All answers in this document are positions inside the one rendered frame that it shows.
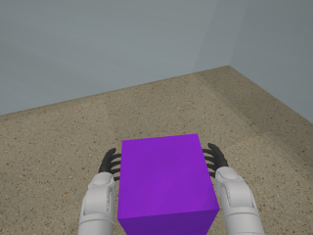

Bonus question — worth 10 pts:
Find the robot right forearm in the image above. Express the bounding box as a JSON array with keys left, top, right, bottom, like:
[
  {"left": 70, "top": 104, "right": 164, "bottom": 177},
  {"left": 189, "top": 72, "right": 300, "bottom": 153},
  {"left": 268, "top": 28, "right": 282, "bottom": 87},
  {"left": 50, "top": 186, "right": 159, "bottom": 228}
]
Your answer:
[{"left": 215, "top": 166, "right": 265, "bottom": 235}]

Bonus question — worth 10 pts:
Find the robot left forearm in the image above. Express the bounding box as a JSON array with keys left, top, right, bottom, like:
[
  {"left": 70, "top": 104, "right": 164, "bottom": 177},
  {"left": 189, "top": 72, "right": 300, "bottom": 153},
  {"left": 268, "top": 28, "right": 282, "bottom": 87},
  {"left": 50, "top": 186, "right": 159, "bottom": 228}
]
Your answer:
[{"left": 77, "top": 171, "right": 116, "bottom": 235}]

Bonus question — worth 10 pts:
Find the robot left hand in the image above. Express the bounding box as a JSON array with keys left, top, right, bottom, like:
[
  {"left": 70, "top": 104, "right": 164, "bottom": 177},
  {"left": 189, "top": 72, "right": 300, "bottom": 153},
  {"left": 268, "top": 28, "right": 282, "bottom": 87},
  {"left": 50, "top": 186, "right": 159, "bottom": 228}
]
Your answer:
[{"left": 98, "top": 148, "right": 121, "bottom": 181}]

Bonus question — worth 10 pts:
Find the robot right hand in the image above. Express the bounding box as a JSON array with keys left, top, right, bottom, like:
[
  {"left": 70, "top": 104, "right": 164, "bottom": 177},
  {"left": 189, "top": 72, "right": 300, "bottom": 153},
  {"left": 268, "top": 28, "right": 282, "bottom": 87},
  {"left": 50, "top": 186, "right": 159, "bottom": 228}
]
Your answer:
[{"left": 202, "top": 143, "right": 229, "bottom": 178}]

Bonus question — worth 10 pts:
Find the carton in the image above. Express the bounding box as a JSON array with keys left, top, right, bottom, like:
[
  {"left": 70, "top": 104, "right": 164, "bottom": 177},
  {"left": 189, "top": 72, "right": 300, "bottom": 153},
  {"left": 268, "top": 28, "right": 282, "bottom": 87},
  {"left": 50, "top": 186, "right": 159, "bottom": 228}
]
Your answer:
[{"left": 117, "top": 133, "right": 220, "bottom": 235}]

